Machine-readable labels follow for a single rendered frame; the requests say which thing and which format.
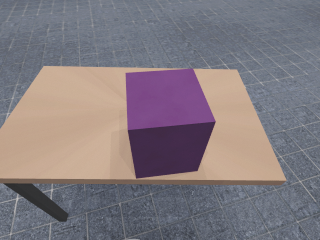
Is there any table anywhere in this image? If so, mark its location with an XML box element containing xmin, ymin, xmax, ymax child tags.
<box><xmin>0</xmin><ymin>66</ymin><xmax>287</xmax><ymax>222</ymax></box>

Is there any carton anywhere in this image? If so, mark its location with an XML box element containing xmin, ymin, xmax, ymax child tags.
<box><xmin>125</xmin><ymin>68</ymin><xmax>216</xmax><ymax>179</ymax></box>

